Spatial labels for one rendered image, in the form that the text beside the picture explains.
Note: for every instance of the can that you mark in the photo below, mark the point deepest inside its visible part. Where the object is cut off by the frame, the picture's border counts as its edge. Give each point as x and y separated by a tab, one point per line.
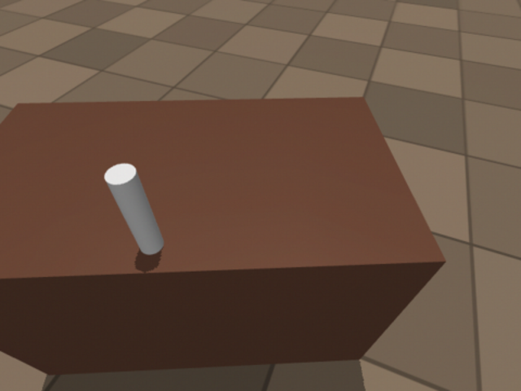
125	185

